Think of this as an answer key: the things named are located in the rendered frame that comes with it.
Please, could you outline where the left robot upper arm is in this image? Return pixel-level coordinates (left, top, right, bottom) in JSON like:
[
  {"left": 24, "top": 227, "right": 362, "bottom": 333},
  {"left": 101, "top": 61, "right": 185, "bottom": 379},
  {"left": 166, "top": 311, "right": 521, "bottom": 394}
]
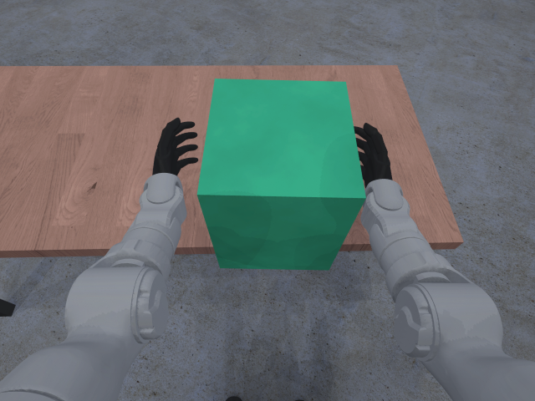
[{"left": 0, "top": 266, "right": 169, "bottom": 401}]

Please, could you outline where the table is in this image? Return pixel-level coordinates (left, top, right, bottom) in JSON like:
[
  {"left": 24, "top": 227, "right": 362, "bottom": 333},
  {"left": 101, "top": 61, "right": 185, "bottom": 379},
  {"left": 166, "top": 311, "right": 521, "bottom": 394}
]
[{"left": 0, "top": 65, "right": 464, "bottom": 317}]

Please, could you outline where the right robot upper arm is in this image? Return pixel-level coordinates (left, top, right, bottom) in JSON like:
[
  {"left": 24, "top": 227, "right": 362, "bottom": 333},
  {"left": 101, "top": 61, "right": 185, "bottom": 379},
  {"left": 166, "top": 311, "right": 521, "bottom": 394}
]
[{"left": 394, "top": 282, "right": 535, "bottom": 401}]

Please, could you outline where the robot left forearm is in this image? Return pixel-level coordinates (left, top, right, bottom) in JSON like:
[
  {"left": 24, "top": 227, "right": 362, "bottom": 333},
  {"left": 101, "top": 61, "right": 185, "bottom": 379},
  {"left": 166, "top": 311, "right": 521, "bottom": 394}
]
[{"left": 64, "top": 173, "right": 187, "bottom": 333}]

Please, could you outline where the left robot hand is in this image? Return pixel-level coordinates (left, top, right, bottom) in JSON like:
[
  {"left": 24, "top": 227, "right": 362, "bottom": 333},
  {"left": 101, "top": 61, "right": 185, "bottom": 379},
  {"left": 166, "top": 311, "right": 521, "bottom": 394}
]
[{"left": 152, "top": 118, "right": 198, "bottom": 175}]

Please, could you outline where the carton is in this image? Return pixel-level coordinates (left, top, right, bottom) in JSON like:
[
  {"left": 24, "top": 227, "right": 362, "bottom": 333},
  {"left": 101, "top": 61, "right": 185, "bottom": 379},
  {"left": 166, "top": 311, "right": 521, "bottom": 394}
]
[{"left": 197, "top": 79, "right": 366, "bottom": 270}]

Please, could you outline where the right robot hand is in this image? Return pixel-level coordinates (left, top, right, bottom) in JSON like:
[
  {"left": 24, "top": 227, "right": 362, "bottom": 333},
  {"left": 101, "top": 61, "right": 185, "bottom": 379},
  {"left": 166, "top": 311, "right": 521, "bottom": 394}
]
[{"left": 354, "top": 123, "right": 392, "bottom": 188}]

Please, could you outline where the robot right forearm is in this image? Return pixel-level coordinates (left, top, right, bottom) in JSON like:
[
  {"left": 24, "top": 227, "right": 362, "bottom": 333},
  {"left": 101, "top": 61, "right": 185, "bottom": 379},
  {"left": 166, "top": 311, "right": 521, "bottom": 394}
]
[{"left": 360, "top": 179, "right": 503, "bottom": 340}]

